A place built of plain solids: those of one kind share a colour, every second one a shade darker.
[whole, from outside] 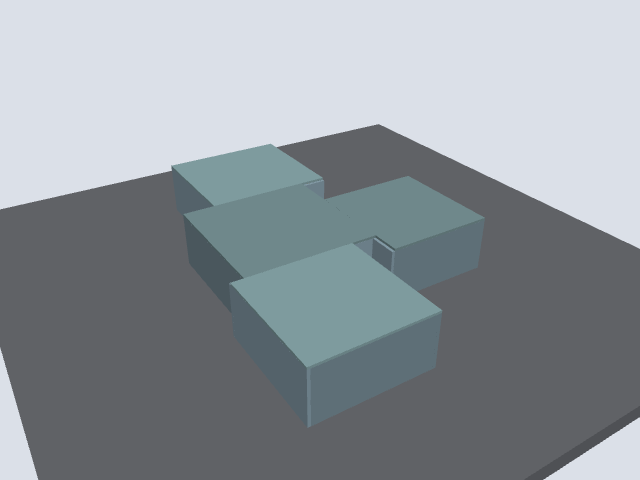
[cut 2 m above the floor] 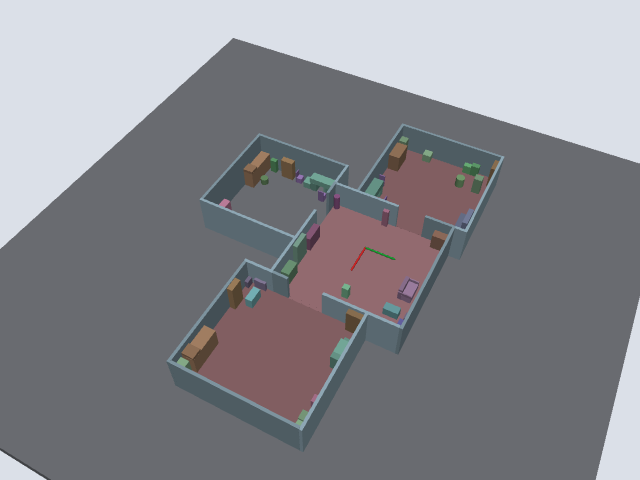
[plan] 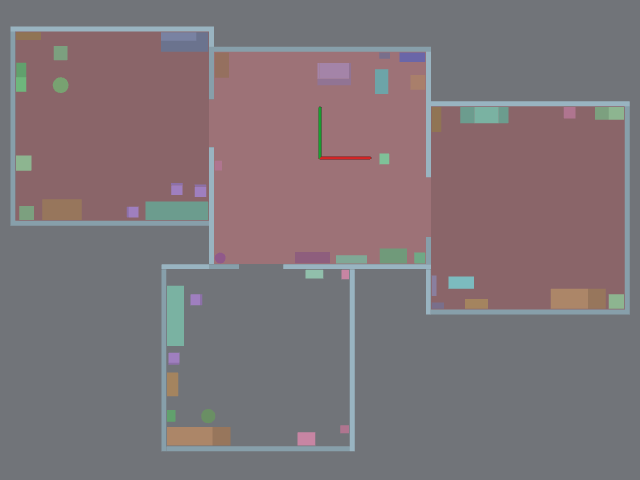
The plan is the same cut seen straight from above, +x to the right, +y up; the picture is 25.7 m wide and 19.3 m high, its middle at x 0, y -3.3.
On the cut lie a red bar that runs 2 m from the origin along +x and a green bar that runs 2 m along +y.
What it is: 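One storey of an old house, long lived in; a hub and three side rooms behind broad openings; a side room's floor lies below the hub's by a bare drop, by one riser or not at all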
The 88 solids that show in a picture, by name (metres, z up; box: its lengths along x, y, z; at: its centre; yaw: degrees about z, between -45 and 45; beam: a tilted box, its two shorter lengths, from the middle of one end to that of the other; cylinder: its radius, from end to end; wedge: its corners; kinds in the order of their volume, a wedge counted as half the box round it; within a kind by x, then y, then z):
{
 "floor_1": {"box": [7.79, 7.61, 0.76], "at": [-8.35, 1.28, 0.33]},
 "floor_2": {"box": [0.2, 1.92, 0.76], "at": [-4.36, 1.39, 0.33]},
 "floor_3": {"box": [8.52, 8.54, 0.93], "at": [0.0, 0.0, 0.42]},
 "floor_4": {"box": [0.2, 2.4, 0.93], "at": [4.36, -1.98, 0.42]},
 "floor_5": {"box": [7.8, 8.17, 0.93], "at": [8.36, -2.01, 0.42]},
 "wall_1": {"box": [0.2, 7.61, 3.67], "at": [-12.35, 1.28, 1.78]},
 "wall_2": {"box": [7.99, 0.2, 3.67], "at": [-8.45, -2.63, 1.78]},
 "wall_3": {"box": [7.99, 0.2, 3.67], "at": [-8.45, 5.19, 1.78]},
 "wall_4": {"box": [0.2, 7.32, 3.67], "at": [-6.28, -8.13, 1.78]},
 "wall_5": {"box": [1.92, 0.2, 3.67], "at": [-5.42, -4.37, 1.78]},
 "wall_6": {"box": [0.2, 4.7, 3.67], "at": [-4.36, -1.92, 1.78]},
 "wall_7": {"box": [0.2, 1.92, 3.67], "at": [-4.36, 3.31, 1.78]},
 "wall_8": {"box": [0.2, 0.82, 3.67], "at": [-4.36, 4.88, 1.78]},
 "wall_9": {"box": [1.2, 0.2, 3.67], "at": [-3.86, -4.37, 1.78]},
 "wall_10": {"box": [7.38, 0.2, 3.67], "at": [-2.49, -11.69, 1.78]},
 "wall_11": {"box": [8.92, 0.2, 3.67], "at": [0.0, 4.37, 1.78]},
 "wall_12": {"box": [0.2, 7.32, 3.67], "at": [1.3, -8.13, 1.78]},
 "wall_13": {"box": [5.93, 0.2, 3.67], "at": [1.49, -4.37, 1.78]},
 "wall_14": {"box": [0.2, 1.83, 3.67], "at": [4.36, -5.38, 1.78]},
 "wall_15": {"box": [0.2, 1.09, 3.67], "at": [4.36, -3.72, 1.78]},
 "wall_16": {"box": [0.2, 5.05, 3.67], "at": [4.36, 1.75, 1.78]},
 "wall_17": {"box": [8.0, 0.2, 3.67], "at": [8.46, -6.2, 1.78]},
 "wall_18": {"box": [8.0, 0.2, 3.67], "at": [8.46, 2.18, 1.78]},
 "wall_19": {"box": [0.2, 8.17, 3.67], "at": [12.36, -2.01, 1.78]},
 "roof_1": {"box": [7.99, 8.01, 0.16], "at": [-8.45, 1.28, 3.7]},
 "roof_2": {"box": [7.78, 7.32, 0.16], "at": [-2.49, -8.13, 3.7]},
 "roof_3": {"box": [8.92, 8.94, 0.16], "at": [0.0, 0.0, 3.7]},
 "roof_4": {"box": [8.0, 8.57, 0.16], "at": [8.46, -2.01, 3.7]},
 "workbench_1": {"box": [1.59, 0.83, 1.37], "at": [-10.38, -2.08, 1.39]},
 "workbench_2": {"box": [2.55, 0.75, 1.45], "at": [-4.87, -11.19, 0.67]},
 "workbench_3": {"box": [0.72, 0.75, 0.22], "at": [-3.96, -11.19, 1.51]},
 "workbench_4": {"box": [2.22, 0.81, 1.42], "at": [10.38, -5.66, 1.59]},
 "workbench_5": {"box": [0.72, 0.81, 0.2], "at": [11.13, -5.66, 2.4]},
 "desk_1": {"box": [1.97, 0.75, 0.53], "at": [-6.04, -2.12, 1.66]},
 "desk_2": {"box": [0.69, 0.56, 0.57], "at": [-5.81, -7.28, 0.23]},
 "desk_3": {"box": [0.69, 0.46, 0.75], "at": [-5.81, -6.69, 0.33]},
 "desk_4": {"box": [0.69, 1.86, 0.47], "at": [-5.81, -6.07, 0.94]},
 "desk_5": {"box": [0.56, 0.75, 0.52], "at": [-4.77, -2.12, 0.97]},
 "desk_6": {"box": [0.56, 0.66, 0.52], "at": [5.92, 1.72, 1.14]},
 "desk_7": {"box": [1.0, 0.66, 0.5], "at": [6.7, 1.72, 1.85]},
 "desk_8": {"box": [0.39, 0.66, 1.22], "at": [7.39, 1.72, 1.49]},
 "metal_shelving_1": {"box": [1.01, 0.32, 1.81], "at": [-11.72, 4.9, 1.61]},
 "metal_shelving_2": {"box": [0.45, 0.96, 1.71], "at": [-5.92, -9.1, 0.8]},
 "metal_shelving_3": {"box": [0.39, 1.01, 1.82], "at": [4.68, 1.54, 1.79]},
 "metal_shelving_4": {"box": [0.93, 0.4, 2.03], "at": [6.3, -5.87, 1.9]},
 "stove_1": {"box": [1.42, 0.44, 0.88], "at": [-5.68, 4.49, 1.77]},
 "stove_2": {"box": [1.42, 0.35, 1.67], "at": [-5.68, 4.88, 2.17]},
 "stove_3": {"box": [1.91, 0.79, 0.63], "at": [-5.44, 4.66, 1.02]},
 "carton_stack_1": {"box": [0.62, 0.62, 0.64], "at": [-11.91, -0.21, 1.03]},
 "carton_stack_2": {"box": [0.59, 0.57, 1.29], "at": [-11.8, -2.21, 1.35]},
 "carton_stack_3": {"box": [0.56, 0.58, 1.33], "at": [-10.43, 4.21, 1.37]},
 "carton_stack_4": {"box": [0.56, 0.51, 0.14], "at": [11.34, 1.79, 1.96]},
 "carton_stack_5": {"box": [1.17, 0.51, 1.0], "at": [11.64, 1.79, 1.38]},
 "carton_stack_6": {"box": [0.62, 0.59, 1.35], "at": [11.92, -5.78, 1.56]},
 "bookcase_1": {"box": [0.72, 0.36, 1.94], "at": [-0.23, -4.68, 0.92]},
 "bookcase_2": {"box": [1.24, 0.33, 1.89], "at": [1.27, -4.08, 1.82]},
 "highchair_pram_1": {"box": [0.58, 1.02, 1.2], "at": [-3.94, 3.73, 1.48]},
 "highchair_pram_2": {"box": [0.6, 0.6, 0.99], "at": [3.93, 3.04, 1.38]},
 "tall_odds_1": {"box": [0.29, 0.4, 1.43], "at": [-4.09, -0.31, 1.6]},
 "tall_odds_2": {"box": [0.71, 0.53, 1.02], "at": [-0.55, -11.3, 0.46]},
 "tall_odds_3": {"box": [0.36, 0.33, 1.27], "at": [0.99, -10.91, 0.59]},
 "tall_odds_4": {"box": [0.31, 0.38, 0.64], "at": [1.01, -4.69, 0.27]},
 "tall_odds_5": {"box": [0.48, 0.46, 0.77], "at": [10.04, 1.82, 1.27]},
 "sideboard_1": {"box": [1.41, 0.46, 1.17], "at": [-0.3, -4.01, 1.47]},
 "trunk_1": {"box": [0.53, 0.99, 0.61], "at": [2.48, 3.07, 1.19]},
 "trunk_2": {"box": [1.03, 0.49, 0.78], "at": [5.68, -5.01, 1.27]},
 "chest_drawers_1": {"box": [1.09, 0.6, 1.03], "at": [2.95, -3.94, 1.4]},
 "sofa_1": {"box": [1.35, 0.26, 0.69], "at": [0.57, 3.05, 1.23]},
 "sofa_2": {"box": [1.19, 0.26, 0.17], "at": [0.57, 3.05, 1.66]},
 "sofa_3": {"box": [1.27, 0.64, 0.47], "at": [0.61, 3.5, 1.12]},
 "crate_stack_1": {"box": [0.41, 0.58, 0.7], "at": [-12.02, 2.95, 1.05]},
 "crate_stack_2": {"box": [0.41, 0.58, 0.91], "at": [-12.02, 3.54, 1.16]},
 "crate_stack_3": {"box": [0.34, 0.48, 1.17], "at": [-5.98, -10.37, 0.54]},
 "dining_chair_1": {"box": [0.39, 0.43, 0.51], "at": [-7.49, -2.18, 0.96]},
 "dining_chair_2": {"box": [0.44, 0.4, 0.52], "at": [-5.87, -8.03, 0.21]},
 "dining_chair_3": {"box": [0.47, 0.4, 0.49], "at": [-5.75, -1.29, 0.95]},
 "dining_chair_4": {"box": [0.39, 0.44, 0.56], "at": [-5.01, -5.71, 0.23]},
 "dining_chair_5": {"box": [0.47, 0.41, 0.5], "at": [-4.81, -1.36, 0.96]},
 "dining_chair_6": {"box": [0.08, 0.44, 1.03], "at": [-4.78, -5.71, 0.46]},
 "hall_bench_1": {"box": [1.04, 0.38, 1.02], "at": [3.71, 4.05, 1.39]},
 "stool_pouffe_round_1": {"cylinder": 0.32, "from": [-10.43, 2.93, 0.71], "to": [-10.43, 2.93, 1.47]},
 "stool_pouffe_round_2": {"cylinder": 0.29, "from": [-4.49, -10.38, 0.0], "to": [-4.49, -10.38, 0.49]},
 "side_table_1": {"box": [0.4, 0.44, 0.96], "at": [2.59, -0.04, 1.36]},
 "side_table_2": {"box": [0.44, 0.44, 1.01], "at": [4.01, -4.02, 1.39]},
 "radiator_1": {"box": [0.45, 0.26, 0.64], "at": [2.6, 4.11, 1.2]},
 "radiator_2": {"box": [0.2, 0.83, 0.75], "at": [4.59, -5.14, 1.26]},
 "radiator_3": {"box": [0.5, 0.26, 0.6], "at": [4.74, -5.94, 1.18]},
 "plant_big_round_1": {"cylinder": 0.22, "from": [-4.01, -4.02, 0.88], "to": [-4.01, -4.02, 2.01]}
}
